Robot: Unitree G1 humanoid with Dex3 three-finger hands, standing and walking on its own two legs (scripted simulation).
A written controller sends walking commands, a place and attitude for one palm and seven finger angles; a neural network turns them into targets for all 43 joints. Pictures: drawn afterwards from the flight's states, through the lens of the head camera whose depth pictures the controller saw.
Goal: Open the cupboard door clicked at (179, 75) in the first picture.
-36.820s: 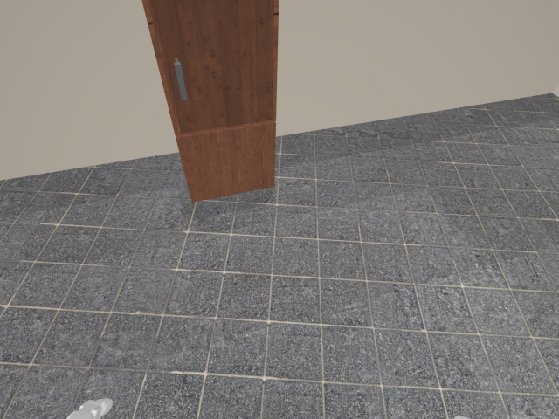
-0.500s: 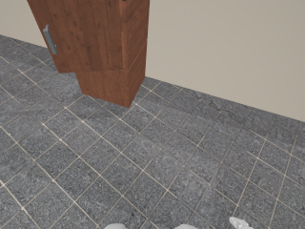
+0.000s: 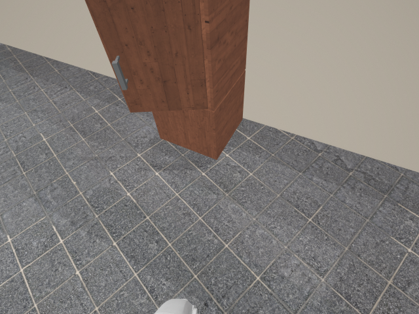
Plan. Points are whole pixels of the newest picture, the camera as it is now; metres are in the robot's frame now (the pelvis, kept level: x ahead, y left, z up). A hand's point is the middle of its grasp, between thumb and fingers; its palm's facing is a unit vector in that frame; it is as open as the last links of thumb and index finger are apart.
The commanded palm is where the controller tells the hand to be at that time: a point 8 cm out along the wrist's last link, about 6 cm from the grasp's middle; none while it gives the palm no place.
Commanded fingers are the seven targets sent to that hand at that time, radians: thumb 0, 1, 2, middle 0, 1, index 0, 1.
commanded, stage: take the last steps up to it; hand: left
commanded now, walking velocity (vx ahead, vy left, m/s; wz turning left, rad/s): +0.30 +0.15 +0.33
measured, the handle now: (121, 73) +0.98 +0.41 -0.11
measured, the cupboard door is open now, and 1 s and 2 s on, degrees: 28 28 28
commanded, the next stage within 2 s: come to a stop and stand still in 1.30 s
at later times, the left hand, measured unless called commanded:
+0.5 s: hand out of the picture +0.01 +0.26 -0.18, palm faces +0.21 -0.96 -0.20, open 7.4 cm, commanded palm none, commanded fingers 0.00 0.90 0.90 -0.20 -0.30 -0.20 -0.30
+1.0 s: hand (123, 237) +0.31 +0.25 -0.15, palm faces +0.21 -0.95 -0.23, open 7.1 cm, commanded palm none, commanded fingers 0.00 0.90 0.90 -0.20 -0.30 -0.20 -0.30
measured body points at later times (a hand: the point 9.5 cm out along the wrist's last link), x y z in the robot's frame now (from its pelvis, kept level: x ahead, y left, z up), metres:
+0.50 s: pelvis +0.07 +0.07 +0.00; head +0.09 +0.09 +0.45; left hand +0.00 +0.31 -0.16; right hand +0.17 -0.15 -0.14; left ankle +0.03 +0.16 -0.74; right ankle +0.04 -0.06 -0.66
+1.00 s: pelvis +0.25 +0.06 +0.00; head +0.29 +0.04 +0.45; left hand +0.30 +0.30 -0.13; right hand +0.24 -0.17 -0.17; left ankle +0.20 +0.20 -0.66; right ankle +0.27 +0.00 -0.74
